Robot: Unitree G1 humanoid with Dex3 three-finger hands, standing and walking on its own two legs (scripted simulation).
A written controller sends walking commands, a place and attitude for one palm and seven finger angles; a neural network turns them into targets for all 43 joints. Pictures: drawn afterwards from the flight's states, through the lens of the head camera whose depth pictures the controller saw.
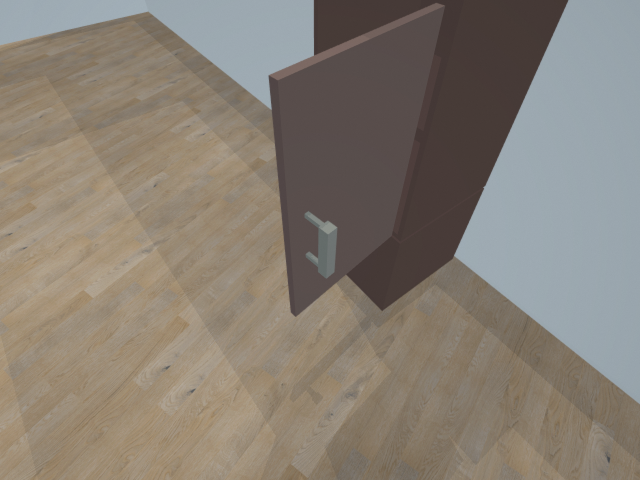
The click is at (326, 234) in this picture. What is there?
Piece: cupboard door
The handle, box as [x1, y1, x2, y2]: [304, 211, 336, 278]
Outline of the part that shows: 308,211 304,214 305,217 318,227 318,257 315,257 310,252 306,253 306,257 318,267 318,271 326,278 334,270 336,227 328,221 324,223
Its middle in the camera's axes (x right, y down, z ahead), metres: -0.01 +0.01 +0.73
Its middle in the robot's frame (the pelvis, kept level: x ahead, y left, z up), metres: +0.53 +0.04 -0.09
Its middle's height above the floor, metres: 0.69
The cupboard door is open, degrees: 97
